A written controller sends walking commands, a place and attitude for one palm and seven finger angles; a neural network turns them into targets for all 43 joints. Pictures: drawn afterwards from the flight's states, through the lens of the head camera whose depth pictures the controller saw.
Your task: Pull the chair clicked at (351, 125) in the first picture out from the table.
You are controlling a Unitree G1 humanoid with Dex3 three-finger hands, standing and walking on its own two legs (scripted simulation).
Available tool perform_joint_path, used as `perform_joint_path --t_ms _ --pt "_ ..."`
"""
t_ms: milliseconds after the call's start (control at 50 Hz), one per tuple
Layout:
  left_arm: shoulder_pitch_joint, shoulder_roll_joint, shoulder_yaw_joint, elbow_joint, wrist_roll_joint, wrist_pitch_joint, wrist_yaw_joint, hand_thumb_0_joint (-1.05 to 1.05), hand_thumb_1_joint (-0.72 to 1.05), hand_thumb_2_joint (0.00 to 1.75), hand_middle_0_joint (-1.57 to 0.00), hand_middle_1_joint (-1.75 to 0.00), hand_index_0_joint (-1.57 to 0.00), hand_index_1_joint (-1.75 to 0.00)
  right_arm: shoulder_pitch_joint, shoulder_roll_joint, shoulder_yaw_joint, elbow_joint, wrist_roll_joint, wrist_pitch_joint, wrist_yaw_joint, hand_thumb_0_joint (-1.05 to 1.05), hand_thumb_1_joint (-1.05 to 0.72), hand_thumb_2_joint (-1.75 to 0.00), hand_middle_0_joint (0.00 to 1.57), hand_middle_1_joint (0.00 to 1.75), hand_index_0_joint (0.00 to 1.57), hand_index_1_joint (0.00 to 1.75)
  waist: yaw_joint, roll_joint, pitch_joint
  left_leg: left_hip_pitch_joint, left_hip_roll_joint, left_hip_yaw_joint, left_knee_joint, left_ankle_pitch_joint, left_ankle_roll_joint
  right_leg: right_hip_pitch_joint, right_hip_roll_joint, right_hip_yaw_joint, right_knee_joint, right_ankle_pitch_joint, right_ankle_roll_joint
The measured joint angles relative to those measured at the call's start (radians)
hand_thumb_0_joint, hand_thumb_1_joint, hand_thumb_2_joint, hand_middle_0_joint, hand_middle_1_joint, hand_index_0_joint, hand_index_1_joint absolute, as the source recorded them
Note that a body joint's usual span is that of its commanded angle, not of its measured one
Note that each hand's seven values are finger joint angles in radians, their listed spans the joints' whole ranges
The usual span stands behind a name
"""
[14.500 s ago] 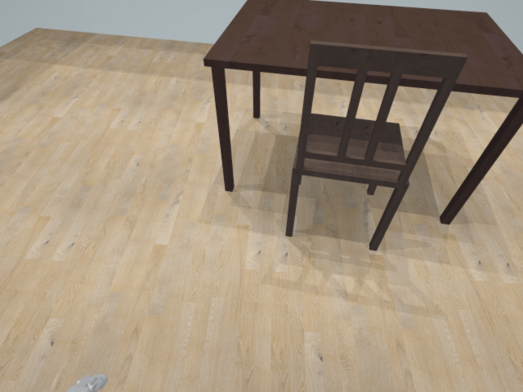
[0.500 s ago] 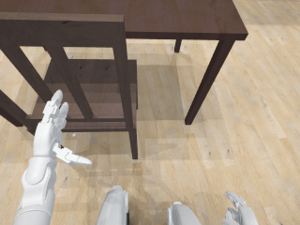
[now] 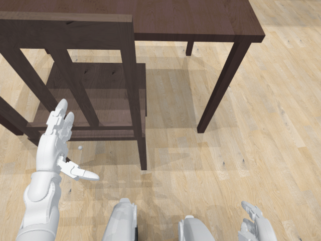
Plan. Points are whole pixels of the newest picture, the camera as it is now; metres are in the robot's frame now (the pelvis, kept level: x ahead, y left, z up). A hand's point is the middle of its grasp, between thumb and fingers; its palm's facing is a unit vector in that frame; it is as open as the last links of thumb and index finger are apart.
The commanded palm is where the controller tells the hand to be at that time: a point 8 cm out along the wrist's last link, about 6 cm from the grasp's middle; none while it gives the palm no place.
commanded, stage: aim the fingers beside a spindle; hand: left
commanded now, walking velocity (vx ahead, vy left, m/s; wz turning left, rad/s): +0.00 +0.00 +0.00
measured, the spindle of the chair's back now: (44, 94) +0.47 +0.33 +0.03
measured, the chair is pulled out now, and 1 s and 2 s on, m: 0.00 0.00 0.00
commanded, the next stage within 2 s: none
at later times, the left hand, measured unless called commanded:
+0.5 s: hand (78, 145) +0.33 +0.21 +0.03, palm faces +0.06 -1.00 -0.05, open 16.9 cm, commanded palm +0.30 +0.26 +0.03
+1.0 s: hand (80, 148) +0.32 +0.19 +0.04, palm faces +0.03 -1.00 -0.06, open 16.9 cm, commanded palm +0.30 +0.25 +0.03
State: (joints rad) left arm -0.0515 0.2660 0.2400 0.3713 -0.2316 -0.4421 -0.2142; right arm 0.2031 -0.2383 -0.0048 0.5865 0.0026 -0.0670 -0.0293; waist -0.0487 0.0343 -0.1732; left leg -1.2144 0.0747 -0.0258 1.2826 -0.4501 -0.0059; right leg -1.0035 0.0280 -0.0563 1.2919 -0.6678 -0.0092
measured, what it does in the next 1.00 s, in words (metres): stands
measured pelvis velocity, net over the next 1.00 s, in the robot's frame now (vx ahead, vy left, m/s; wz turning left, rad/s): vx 0.00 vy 0.00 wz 0.00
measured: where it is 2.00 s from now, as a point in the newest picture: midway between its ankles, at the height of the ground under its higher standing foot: outside the picture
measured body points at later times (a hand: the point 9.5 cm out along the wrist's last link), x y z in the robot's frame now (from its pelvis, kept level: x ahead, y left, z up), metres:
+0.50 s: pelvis +0.00 +0.00 +0.00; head +0.10 +0.01 +0.44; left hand +0.32 +0.26 +0.03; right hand +0.15 -0.25 -0.10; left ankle +0.08 +0.12 -0.62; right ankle -0.02 -0.12 -0.62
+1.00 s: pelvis +0.00 +0.00 +0.00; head +0.10 +0.01 +0.44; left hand +0.31 +0.25 +0.04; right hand +0.15 -0.25 -0.10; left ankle +0.08 +0.12 -0.62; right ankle -0.02 -0.12 -0.62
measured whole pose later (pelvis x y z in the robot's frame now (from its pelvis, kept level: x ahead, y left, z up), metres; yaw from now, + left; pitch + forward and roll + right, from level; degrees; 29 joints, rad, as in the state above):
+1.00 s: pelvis +0.00 +0.00 +0.00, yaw +0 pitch +21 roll -3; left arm -0.01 0.26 0.21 0.30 -0.23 -0.46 -0.20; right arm 0.21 -0.24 0.00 0.59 0.00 -0.07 -0.03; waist -0.04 0.04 -0.17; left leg -1.20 0.07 -0.03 1.27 -0.45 -0.01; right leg -0.99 0.03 -0.06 1.28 -0.66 -0.01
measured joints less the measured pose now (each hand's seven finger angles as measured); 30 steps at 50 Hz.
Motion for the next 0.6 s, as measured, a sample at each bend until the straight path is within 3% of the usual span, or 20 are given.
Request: perform_joint_path --t_ms 80,220,380,520,600 --pt "0.024 0.002 -0.008 -0.036 0.001 -0.016 0.006 -0.02 -0.5 0.3 -0.06 -0.08 -0.07 -0.08 0.007 0.002 0.003 0.004 0.0 0.002 0.002 0.01 -0.9 -0.9 0.2 0.3 0.2 0.3 0.005 0.003 -0.007 0.018 0.0 0.003 -0.017 0.004 0.001 0.017 0.0 0.002 -0.018 0.007 0.001" --pt "-0.046 0.026 0.026 0.107 -0.008 0.008 -0.018 -0.02 -0.5 0.3 -0.06 -0.08 -0.07 -0.08 0.008 -0.007 0.014 0.004 0.006 0.009 -0.003 0.01 -0.9 -0.9 0.2 0.3 0.2 0.3 0.004 0.001 -0.016 -0.011 -0.001 -0.003 0.003 0.002 0.0 -0.01 0.0 -0.003 0.004 0.0 0.0" --pt "0.03 -0.006 -0.027 -0.068 -0.005 -0.016 -0.003 -0.02 -0.5 0.3 -0.06 -0.08 -0.06 -0.08 0.012 -0.003 -0.003 0.017 0.0 -0.005 -0.003 0.01 -0.9 -0.9 0.2 0.3 0.2 0.3 0.002 0.004 -0.001 0.01 -0.001 0.0 -0.01 0.001 0.003 0.013 0.0 0.0 -0.017 0.006 0.003" --pt "-0.014 0.014 0.011 0.06 0.003 0.019 0.012 -0.02 -0.5 0.3 -0.07 -0.09 -0.07 -0.08 0.013 0.0 0.01 -0.001 0.005 0.018 0.005 0.01 -0.9 -0.9 0.2 0.3 0.2 0.3 -0.003 0.002 -0.02 0.01 -0.002 0.005 -0.015 0.002 0.002 0.008 -0.002 0.005 -0.014 0.004 0.003" --pt "0.019 0.005 0.008 0.018 -0.009 0.014 0.013 -0.02 -0.5 0.3 -0.06 -0.08 -0.06 -0.08 0.01 -0.001 0.002 -0.007 0.002 0.01 0.004 0.01 -0.9 -0.9 0.2 0.3 0.2 0.3 -0.001 0.004 -0.005 0.004 -0.001 0.001 -0.006 0.0 0.001 0.004 0.0 0.002 -0.008 0.001 0.002"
